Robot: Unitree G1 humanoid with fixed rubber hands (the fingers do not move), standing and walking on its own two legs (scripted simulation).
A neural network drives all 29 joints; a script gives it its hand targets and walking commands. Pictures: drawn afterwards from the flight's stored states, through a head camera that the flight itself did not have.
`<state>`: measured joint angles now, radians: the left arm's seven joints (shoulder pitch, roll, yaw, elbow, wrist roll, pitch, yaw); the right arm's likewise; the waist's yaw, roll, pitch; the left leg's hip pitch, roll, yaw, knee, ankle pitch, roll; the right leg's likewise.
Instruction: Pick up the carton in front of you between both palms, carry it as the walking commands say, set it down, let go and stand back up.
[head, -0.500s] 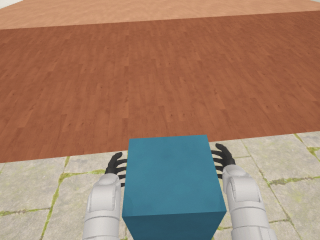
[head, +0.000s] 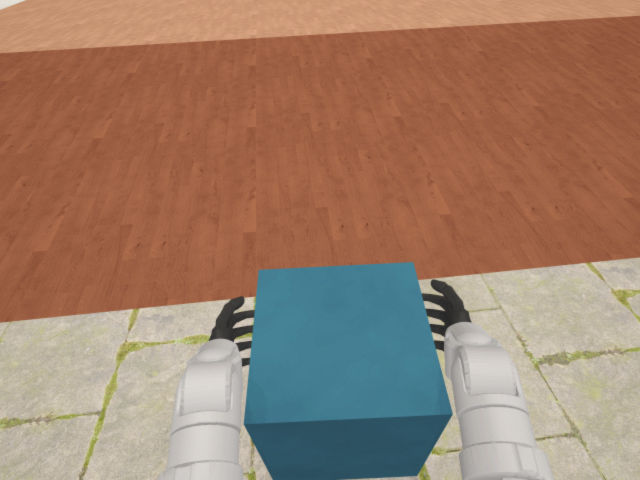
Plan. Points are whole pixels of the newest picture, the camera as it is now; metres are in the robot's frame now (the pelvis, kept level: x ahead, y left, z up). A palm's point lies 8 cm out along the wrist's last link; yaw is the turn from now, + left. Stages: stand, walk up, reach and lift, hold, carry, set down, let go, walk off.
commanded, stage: hold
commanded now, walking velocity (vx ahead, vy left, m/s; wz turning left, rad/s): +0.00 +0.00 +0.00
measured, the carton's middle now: (341, 377) +0.29 +0.00 -0.03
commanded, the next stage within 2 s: carry in 0.16 s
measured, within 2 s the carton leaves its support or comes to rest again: neither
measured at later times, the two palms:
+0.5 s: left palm (251, 294) +0.35 +0.11 +0.08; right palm (473, 284) +0.35 -0.19 +0.09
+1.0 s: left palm (275, 190) +0.60 +0.09 +0.09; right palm (441, 186) +0.58 -0.20 +0.09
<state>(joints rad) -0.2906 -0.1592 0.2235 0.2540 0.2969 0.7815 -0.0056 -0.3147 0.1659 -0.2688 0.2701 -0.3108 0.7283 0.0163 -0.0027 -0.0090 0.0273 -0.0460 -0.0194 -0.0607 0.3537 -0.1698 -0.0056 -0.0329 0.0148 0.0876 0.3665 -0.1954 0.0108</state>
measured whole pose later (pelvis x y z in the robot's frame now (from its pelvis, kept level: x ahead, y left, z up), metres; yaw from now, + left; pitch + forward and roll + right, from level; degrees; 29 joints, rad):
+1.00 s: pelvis +0.35 -0.03 -0.01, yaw -3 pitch +5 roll +0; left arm -0.02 -0.13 0.06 -0.49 0.06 1.26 0.12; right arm -0.07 0.13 -0.07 -0.46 -0.05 1.22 -0.13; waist -0.04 0.02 -0.16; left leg 0.02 0.06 0.21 0.27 -0.36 -0.03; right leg -0.57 -0.09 -0.18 0.55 -0.10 0.00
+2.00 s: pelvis +1.02 -0.07 -0.02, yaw -2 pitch +4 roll +0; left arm -0.52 -0.06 0.20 -0.29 0.03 1.33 0.17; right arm -0.54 0.06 -0.19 -0.25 -0.02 1.27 -0.16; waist -0.03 0.01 -0.07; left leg 0.00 0.04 0.20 0.40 -0.45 -0.01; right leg -0.59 -0.06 -0.16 0.59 -0.11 -0.07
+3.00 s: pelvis +1.69 -0.15 +0.04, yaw +6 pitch +4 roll +0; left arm -0.59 -0.10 0.26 -0.11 0.06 1.26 0.17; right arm -0.66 0.07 -0.30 -0.06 -0.04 1.24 -0.15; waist 0.05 0.02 -0.02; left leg -0.56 0.00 0.00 1.32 -0.38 0.07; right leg -0.41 -0.04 -0.19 0.59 -0.37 -0.05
